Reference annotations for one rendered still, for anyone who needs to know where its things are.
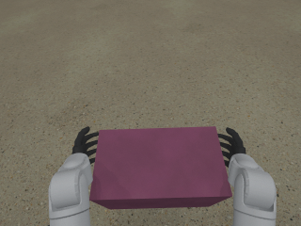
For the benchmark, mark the carton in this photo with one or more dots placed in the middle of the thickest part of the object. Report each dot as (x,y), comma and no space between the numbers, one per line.
(145,168)

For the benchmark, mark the right robot forearm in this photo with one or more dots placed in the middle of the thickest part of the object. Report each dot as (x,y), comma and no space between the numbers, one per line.
(255,193)

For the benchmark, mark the robot left hand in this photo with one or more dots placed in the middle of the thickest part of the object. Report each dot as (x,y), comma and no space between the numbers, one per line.
(81,145)

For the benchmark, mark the left robot forearm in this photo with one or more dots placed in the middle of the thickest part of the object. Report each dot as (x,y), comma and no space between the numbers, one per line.
(68,195)

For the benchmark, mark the robot right hand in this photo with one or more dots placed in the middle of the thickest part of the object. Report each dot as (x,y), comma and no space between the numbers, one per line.
(236,145)

